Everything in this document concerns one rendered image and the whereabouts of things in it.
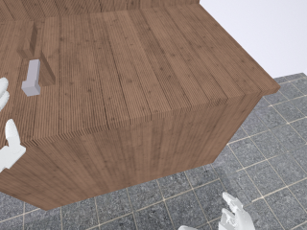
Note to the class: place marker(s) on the tap lever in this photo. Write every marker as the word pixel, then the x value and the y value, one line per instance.
pixel 30 86

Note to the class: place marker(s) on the left robot hand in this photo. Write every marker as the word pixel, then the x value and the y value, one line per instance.
pixel 9 154

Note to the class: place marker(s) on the right robot hand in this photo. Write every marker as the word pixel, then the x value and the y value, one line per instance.
pixel 241 220

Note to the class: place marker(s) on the counter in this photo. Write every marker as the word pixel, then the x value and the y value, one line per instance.
pixel 130 91

